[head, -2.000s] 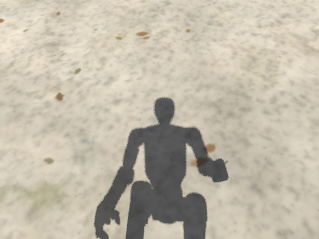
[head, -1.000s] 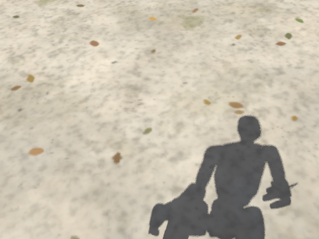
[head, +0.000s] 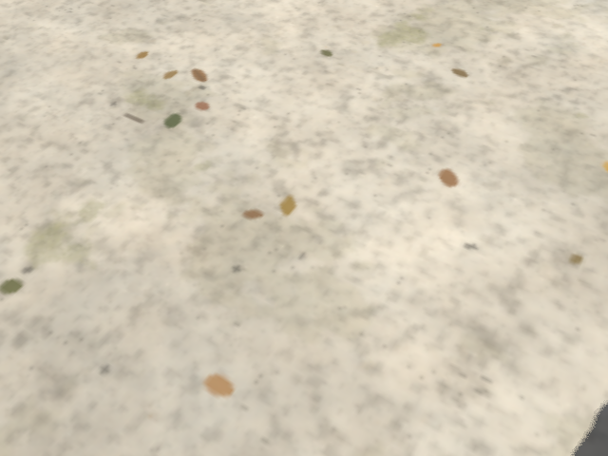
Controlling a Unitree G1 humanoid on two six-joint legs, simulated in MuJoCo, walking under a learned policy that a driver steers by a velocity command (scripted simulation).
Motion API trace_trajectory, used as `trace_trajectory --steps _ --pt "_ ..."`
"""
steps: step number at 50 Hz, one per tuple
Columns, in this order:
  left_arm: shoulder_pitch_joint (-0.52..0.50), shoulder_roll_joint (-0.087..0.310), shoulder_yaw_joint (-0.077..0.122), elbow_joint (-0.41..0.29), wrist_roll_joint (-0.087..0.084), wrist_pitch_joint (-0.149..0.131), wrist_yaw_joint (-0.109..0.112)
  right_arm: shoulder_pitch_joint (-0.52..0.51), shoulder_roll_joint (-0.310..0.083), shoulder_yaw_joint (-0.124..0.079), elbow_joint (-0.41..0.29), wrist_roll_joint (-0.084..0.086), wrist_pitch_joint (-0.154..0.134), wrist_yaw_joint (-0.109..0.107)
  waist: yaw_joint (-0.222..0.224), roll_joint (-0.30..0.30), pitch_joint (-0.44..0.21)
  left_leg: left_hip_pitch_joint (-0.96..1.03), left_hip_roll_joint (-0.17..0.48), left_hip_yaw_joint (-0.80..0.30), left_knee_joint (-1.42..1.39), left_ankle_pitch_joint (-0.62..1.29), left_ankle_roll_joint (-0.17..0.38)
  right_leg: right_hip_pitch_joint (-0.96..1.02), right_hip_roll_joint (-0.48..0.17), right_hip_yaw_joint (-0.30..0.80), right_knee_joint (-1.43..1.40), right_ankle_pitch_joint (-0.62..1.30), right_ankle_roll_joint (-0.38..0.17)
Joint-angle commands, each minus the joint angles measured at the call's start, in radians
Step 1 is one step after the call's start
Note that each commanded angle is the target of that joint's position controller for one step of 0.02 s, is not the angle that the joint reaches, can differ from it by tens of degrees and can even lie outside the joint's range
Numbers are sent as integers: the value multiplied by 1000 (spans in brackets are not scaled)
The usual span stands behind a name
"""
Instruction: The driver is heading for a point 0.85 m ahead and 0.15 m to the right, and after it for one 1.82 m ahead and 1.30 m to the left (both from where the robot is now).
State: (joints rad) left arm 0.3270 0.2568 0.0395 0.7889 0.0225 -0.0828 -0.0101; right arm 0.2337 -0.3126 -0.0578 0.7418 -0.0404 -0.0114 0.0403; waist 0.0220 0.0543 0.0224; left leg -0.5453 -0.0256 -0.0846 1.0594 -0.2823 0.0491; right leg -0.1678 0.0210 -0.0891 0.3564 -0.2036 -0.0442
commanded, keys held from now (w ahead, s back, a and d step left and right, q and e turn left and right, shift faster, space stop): w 0.22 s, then w+e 0.78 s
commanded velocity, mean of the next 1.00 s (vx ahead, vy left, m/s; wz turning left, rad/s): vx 0.50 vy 0.00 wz -0.26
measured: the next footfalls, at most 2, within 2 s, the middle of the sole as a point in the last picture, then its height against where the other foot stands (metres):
left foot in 0.26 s outside the picture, level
right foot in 0.80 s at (379, 433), level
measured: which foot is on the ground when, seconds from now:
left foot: up 0.00-0.24, down 0.26-0.78, up 0.80-1.00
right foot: down 0.00-0.26, up 0.28-0.78, down 0.80-1.00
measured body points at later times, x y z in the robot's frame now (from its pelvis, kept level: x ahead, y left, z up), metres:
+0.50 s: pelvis +0.26 +0.05 +0.00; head +0.27 +0.07 +0.45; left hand +0.34 +0.31 -0.14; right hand +0.29 -0.22 -0.12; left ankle +0.23 +0.12 -0.74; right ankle +0.28 -0.10 -0.66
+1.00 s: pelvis +0.51 -0.03 -0.01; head +0.54 -0.05 +0.44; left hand +0.66 +0.21 -0.13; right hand +0.54 -0.32 -0.13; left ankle +0.58 +0.12 -0.66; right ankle +0.51 -0.07 -0.74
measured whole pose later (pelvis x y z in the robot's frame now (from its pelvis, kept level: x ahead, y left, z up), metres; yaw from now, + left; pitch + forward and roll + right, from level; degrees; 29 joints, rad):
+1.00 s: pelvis +0.51 -0.03 -0.01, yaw -21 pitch +0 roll +0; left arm 0.30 0.28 0.07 0.85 0.00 -0.03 -0.01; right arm 0.18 -0.25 -0.03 0.78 -0.04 -0.05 0.01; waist 0.01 0.02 0.06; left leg -0.55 0.11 -0.03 1.11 -0.31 -0.03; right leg -0.21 0.14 -0.01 0.39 -0.18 -0.14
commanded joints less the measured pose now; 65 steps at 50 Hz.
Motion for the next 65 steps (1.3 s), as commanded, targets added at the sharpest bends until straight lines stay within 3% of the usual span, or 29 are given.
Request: trace_trajectory --steps 1,5,9,11,12,13,14,15,16,17,19,23,28,34,37,38,39,40,41,42,43,44,45,47,50,55,60,63,65 --pt "9 112 25 -27 -6 -25 -6 -18 -24 3 -65 -3 -8 10 -21 -146 16 -107 36 -10 -93 95 -18 52 -251 187 -206 248 -140" --pt "53 125 28 12 -14 -16 -10 -173 12 32 -103 1 -18 24 12 -151 26 -3 58 102 -350 205 -25 31 -212 89 -205 298 -118" --pt "120 161 36 59 -10 -1 -5 -226 -10 32 -118 2 -25 13 23 -154 35 63 46 148 -466 138 14 115 -263 107 -151 394 -110" --pt "119 173 36 75 -12 10 -1 -140 -23 24 -89 -6 -34 0 -25 -144 -6 199 2 170 -546 96 47 148 -255 80 -9 602 -92" --pt "133 154 28 84 -17 14 0 -7 -44 12 -40 -18 -46 -9 -79 -101 -82 393 -13 163 -602 115 70 100 -211 49 167 644 -73" --pt "114 119 14 53 -21 12 -1 170 -108 -9 -5 -38 -55 -24 -157 -18 -205 644 162 -26 -628 18 117 -67 -167 25 423 406 -50" --pt "184 3 -13 6 -35 12 -8 222 -214 -33 -2 -39 -51 -39 -126 216 -312 890 467 -480 -724 -28 219 -415 0 -18 760 -279 -9" --pt "136 129 22 26 -11 26 9 212 -185 -36 0 6 -41 -44 -148 91 -281 802 463 -531 -764 -21 232 -488 -7 116 870 -315 -24" --pt "78 128 27 15 -15 25 5 134 -121 -16 3 11 -43 -45 -105 46 -140 688 406 -361 -776 31 200 -507 -53 151 865 -232 -35" --pt "60 101 21 19 -20 24 0 84 -64 -1 7 13 -52 -41 -76 29 -70 579 356 -243 -815 114 166 -476 -85 145 810 -167 -33" --pt "82 83 23 48 -1 47 -10 40 -11 14 17 16 -68 -44 -27 52 -16 463 283 -96 -870 199 107 -399 -107 138 751 -112 -14" --pt "25 46 27 37 5 74 -32 74 -28 4 53 25 -98 -46 -5 21 11 447 271 36 -925 323 107 -450 -109 127 739 -3 7" --pt "-148 26 19 -19 6 75 -45 119 -19 4 94 23 -98 -50 -28 9 60 476 247 173 -937 387 101 -534 -112 92 561 161 22" --pt "-312 21 3 -91 14 70 -61 198 -53 -5 149 19 -84 -63 -68 5 88 601 281 273 -871 583 79 -469 -73 -22 311 155 -41" --pt "-244 45 15 -84 17 72 -50 184 -94 -13 158 15 -69 -73 -23 39 23 670 290 322 -674 1016 59 -335 15 -81 280 6 -104" --pt "-164 63 25 -65 17 68 -44 177 -111 -18 158 13 -59 -75 14 43 -27 671 290 330 -533 1093 58 -245 52 -86 263 -45 -131" --pt "-34 87 41 -26 23 59 -36 169 -122 -21 153 16 -50 -74 73 23 -102 606 280 340 -332 1014 47 -72 81 -69 194 -34 -161" --pt "121 166 72 16 34 55 -19 160 -106 -16 128 17 -50 -70 141 -60 -195 405 248 345 -39 714 16 178 -31 112 129 -104 -214" --pt "83 291 102 1 25 61 -8 209 22 9 58 23 -57 -45 51 -307 -265 -67 29 290 340 -247 -49 487 -341 667 65 -65 -382" --pt "116 274 102 -7 -11 73 -6 70 -64 -6 30 15 -70 -42 118 -136 -296 -187 9 61 415 -228 -45 489 -357 823 -55 -59 -396" --pt "51 242 93 3 -14 75 3 12 -54 -1 4 28 -85 -38 82 -101 -142 -237 74 41 361 -110 -35 368 -342 659 -76 7 -360" --pt "8 185 78 5 -17 72 6 25 -52 2 13 29 -94 -40 36 -41 -60 -181 109 50 259 -45 -34 227 -300 563 -92 128 -315" --pt "-34 154 69 1 -18 65 8 33 -49 1 22 18 -87 -42 -5 -20 -17 -118 130 47 189 -32 -42 128 -245 478 -101 233 -278" --pt "-62 123 56 -5 -25 47 7 75 -35 3 28 -7 -48 -39 -49 -42 -31 -14 138 48 114 -34 -69 30 -184 385 -120 346 -258" --pt "-20 159 65 6 -24 27 2 30 -11 8 4 -10 -19 -30 -49 -61 -21 -31 133 77 4 22 -98 -16 -140 343 -143 364 -251" --pt "77 166 68 20 -24 31 3 -177 -12 14 -64 -2 -20 -24 28 -107 16 -118 114 79 -244 216 -115 46 -110 366 -141 307 -199" --pt "143 177 69 26 -10 34 14 -300 -19 24 -112 9 -37 -16 75 -121 13 -107 66 80 -410 248 -95 158 -135 410 -66 417 -185" --pt "115 175 62 27 -6 25 24 -225 -36 20 -93 8 -50 -16 34 -140 6 65 46 90 -514 213 -39 159 -170 408 -36 490 -141" --pt "90 188 61 34 -4 16 21 -33 -74 -2 -27 8 -60 -31 -58 -116 -67 302 -8 126 -589 153 12 162 -127 342 169 709 -104"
